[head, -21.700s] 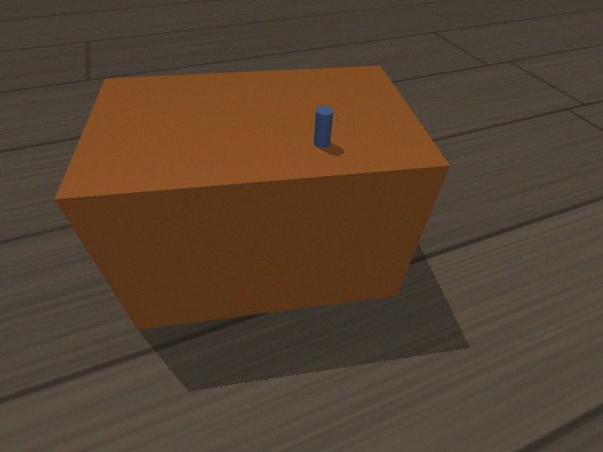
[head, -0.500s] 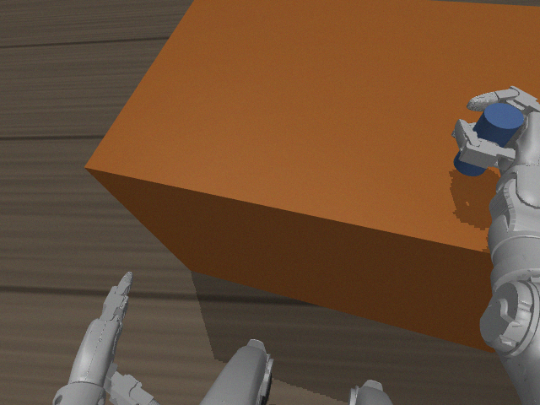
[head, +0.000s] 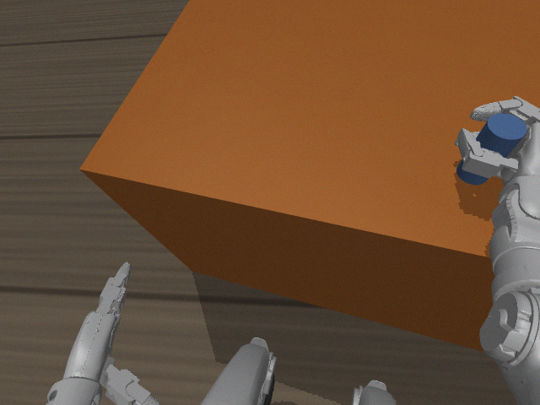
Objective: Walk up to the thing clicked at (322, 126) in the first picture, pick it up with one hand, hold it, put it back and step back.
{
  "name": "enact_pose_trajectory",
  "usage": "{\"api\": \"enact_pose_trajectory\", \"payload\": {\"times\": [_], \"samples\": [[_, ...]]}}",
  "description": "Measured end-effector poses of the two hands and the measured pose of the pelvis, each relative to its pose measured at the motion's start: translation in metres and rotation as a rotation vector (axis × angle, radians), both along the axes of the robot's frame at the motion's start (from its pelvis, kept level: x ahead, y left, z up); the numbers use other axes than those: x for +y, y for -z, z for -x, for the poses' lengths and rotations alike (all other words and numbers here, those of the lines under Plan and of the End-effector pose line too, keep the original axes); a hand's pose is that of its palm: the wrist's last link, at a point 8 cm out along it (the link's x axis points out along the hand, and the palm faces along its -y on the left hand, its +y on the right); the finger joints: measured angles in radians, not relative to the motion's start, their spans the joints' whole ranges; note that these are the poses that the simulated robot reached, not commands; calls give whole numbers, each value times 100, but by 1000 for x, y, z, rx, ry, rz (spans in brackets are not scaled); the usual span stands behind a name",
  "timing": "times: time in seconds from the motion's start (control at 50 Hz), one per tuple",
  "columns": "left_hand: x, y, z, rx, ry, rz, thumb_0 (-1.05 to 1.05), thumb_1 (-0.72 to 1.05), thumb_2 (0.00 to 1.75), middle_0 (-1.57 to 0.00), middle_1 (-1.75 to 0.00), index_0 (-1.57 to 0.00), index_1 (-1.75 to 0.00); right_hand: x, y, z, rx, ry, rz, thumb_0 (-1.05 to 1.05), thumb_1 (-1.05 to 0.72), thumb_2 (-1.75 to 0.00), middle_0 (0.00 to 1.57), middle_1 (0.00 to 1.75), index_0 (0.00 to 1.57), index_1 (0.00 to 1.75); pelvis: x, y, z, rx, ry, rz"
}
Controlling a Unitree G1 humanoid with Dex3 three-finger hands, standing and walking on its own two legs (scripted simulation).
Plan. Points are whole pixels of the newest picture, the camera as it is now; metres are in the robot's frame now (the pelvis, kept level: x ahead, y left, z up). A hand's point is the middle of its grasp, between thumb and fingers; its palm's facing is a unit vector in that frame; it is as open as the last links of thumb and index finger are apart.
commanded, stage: loosen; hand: right
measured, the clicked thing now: (487, 151) +0.53 -0.18 +0.03
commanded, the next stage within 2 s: open in 0.24 s
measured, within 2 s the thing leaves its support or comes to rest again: neither
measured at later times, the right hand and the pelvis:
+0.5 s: hand (482, 146) +0.53 -0.17 +0.04, palm faces +0.13 +0.99 +0.00, open 7.5 cm; pelvis -0.01 +0.00 -0.01, yaw +0 degrees
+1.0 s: hand (501, 139) +0.53 -0.19 +0.06, palm faces +0.16 +0.99 -0.01, open 15.9 cm; pelvis +0.00 +0.00 +0.00, yaw +0 degrees
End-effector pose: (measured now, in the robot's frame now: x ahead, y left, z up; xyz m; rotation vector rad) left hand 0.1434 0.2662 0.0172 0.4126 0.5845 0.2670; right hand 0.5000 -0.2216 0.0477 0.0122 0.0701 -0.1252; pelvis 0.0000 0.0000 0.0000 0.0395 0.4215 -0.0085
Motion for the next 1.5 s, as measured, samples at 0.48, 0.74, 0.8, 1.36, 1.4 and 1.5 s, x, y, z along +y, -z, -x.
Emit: {"api": "enact_pose_trajectory", "payload": {"times": [0.48, 0.74, 0.8, 1.36, 1.4, 1.5], "samples": [[0, 8, 17, 37, -15, -12, -1, -52, 5, -6, -5, -6, -5, -3, 4, -1, -18, 1, 14, 0, -2, -66, 100, 86, 102, 85, -1, 10, 11, 11, -3, -4], [-6, 5, 9, 18, -8, -4, -1, -54, 6, -6, -5, -6, -5, -3, 4, -1, -10, 4, 9, 0, 27, -30, 65, 47, 65, 47, -4, 8, 5, 10, -1, -7], [-4, 5, 8, 22, -10, -4, -1, -54, 7, -6, -5, -5, -5, -3, 3, -2, -12, 5, 11, 0, 32, -24, 56, 40, 56, 39, -4, 8, 4, 9, -2, -6], [-23, -1, -6, 52, 2, 156, -1, -53, 5, -6, -4, -5, -5, -92, -131, 13, 37, 86, 127, -1, 49, -4, 8, 6, 8, 5, -5, -36, -6, -106, 7, 0], [-26, -3, -7, 60, 17, 173, -1, -53, 5, -6, -5, -6, -5, -99, -127, 18, 98, 110, 151, -1, 49, -4, 8, 6, 7, 5, -5, -40, -7, -115, 6, 3], [-25, 1, 3, 158, 9, 198, -1, -52, 5, -6, -5, -6, -5, -127, -120, 34, 190, 207, 194, -1, 51, -4, 7, 6, 8, 5, -6, -49, -10, -132, 3, 7]]}}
